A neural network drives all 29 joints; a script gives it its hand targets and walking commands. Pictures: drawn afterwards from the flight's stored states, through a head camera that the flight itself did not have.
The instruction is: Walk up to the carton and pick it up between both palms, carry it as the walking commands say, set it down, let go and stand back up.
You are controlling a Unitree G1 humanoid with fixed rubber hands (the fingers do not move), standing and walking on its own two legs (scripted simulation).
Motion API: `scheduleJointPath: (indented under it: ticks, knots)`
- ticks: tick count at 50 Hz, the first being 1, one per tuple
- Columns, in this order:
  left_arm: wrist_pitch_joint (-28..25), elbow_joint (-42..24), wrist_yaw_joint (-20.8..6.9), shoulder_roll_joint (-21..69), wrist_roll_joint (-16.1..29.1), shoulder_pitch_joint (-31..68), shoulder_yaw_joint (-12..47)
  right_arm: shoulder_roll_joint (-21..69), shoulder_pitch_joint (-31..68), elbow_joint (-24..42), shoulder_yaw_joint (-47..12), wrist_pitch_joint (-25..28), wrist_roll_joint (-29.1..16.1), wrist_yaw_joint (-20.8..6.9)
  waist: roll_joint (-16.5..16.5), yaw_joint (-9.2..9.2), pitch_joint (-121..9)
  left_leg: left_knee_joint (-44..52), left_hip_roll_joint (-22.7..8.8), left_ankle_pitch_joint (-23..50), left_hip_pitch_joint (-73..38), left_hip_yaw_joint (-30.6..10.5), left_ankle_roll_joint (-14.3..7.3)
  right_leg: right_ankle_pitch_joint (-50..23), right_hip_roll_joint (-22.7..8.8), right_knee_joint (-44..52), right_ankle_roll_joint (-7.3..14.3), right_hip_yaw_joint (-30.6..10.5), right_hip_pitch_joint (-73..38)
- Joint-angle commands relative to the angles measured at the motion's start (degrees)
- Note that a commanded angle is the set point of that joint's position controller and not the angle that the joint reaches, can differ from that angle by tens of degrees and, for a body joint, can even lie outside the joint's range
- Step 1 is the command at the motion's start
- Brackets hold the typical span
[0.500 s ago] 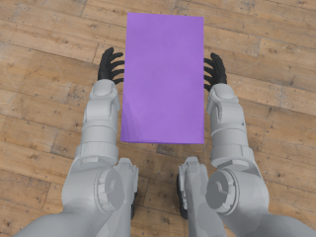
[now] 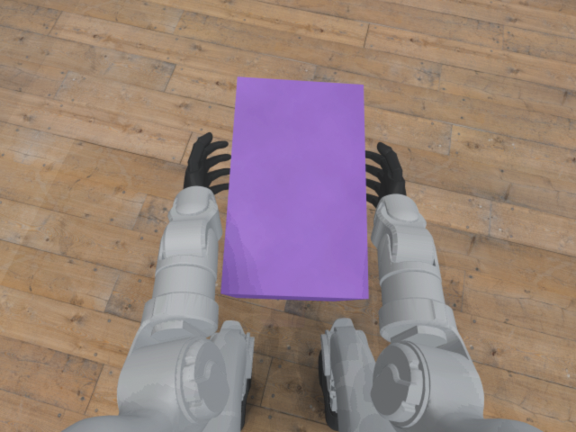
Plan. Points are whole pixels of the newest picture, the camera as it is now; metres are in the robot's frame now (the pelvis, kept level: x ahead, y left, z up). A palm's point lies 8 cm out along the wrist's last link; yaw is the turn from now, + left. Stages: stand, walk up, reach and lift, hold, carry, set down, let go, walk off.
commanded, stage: reach and lift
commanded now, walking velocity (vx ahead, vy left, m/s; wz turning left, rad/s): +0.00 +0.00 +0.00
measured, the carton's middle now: (292, 204) +0.44 -0.01 -0.11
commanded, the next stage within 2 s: none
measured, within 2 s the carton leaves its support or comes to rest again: neither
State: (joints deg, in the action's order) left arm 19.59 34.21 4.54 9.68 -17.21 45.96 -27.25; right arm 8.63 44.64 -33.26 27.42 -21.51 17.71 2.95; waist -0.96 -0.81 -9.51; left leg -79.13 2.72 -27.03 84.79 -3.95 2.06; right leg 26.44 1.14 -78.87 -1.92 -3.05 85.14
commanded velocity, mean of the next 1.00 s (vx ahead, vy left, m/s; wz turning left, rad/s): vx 0.00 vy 0.00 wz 0.00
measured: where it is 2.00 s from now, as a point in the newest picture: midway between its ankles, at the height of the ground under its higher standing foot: (285, 403)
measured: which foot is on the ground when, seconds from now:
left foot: down 0.00-1.00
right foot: down 0.00-1.00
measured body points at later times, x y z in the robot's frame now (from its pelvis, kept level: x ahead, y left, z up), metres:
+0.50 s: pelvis +0.02 +0.00 +0.07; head +0.17 -0.01 +0.49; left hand +0.42 +0.12 +0.03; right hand +0.41 -0.15 +0.03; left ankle +0.08 +0.13 -0.58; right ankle +0.08 -0.13 -0.58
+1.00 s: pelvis +0.03 +0.00 +0.13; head +0.14 -0.01 +0.56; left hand +0.40 +0.12 +0.11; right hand +0.39 -0.14 +0.10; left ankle +0.08 +0.13 -0.58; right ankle +0.08 -0.13 -0.58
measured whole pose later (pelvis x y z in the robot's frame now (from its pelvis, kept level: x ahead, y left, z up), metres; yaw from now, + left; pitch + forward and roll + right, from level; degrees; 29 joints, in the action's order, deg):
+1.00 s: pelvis +0.03 +0.00 +0.13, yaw -1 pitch +15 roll +0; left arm 20.3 28.0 1.8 14.0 -21.1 30.3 -24.9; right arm 13.4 29.1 -26.4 23.9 -22.9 21.1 1.8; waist -0.8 -0.8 -1.9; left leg -42.1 1.6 -15.4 41.8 -3.4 0.9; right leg 15.0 0.2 -42.5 -1.6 -4.1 42.6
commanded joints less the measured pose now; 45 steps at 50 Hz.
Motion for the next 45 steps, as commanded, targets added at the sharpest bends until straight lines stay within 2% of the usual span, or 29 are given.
scheduleJointPath:
  ticks: [1,45]
  knots:
    - [0.15,8.47,-13.92,62.70,8.21,31.44,33.03,61.46,36.78,-4.54,-33.82,1.74,-9.32,-13.80,0.53,-0.56,-44.61,11.02,8.40,11.94,-24.96,4.20,-0.67,-13.17,8.67,9.97,0.97,4.00,-29.36]
    - [0.62,3.33,-17.16,62.81,4.24,12.76,35.48,61.93,17.87,1.25,-38.23,1.26,-6.31,-15.54,1.32,-0.11,-26.19,40.03,5.68,20.79,-55.58,0.95,-2.49,-21.46,6.04,39.15,1.91,-0.05,-58.12]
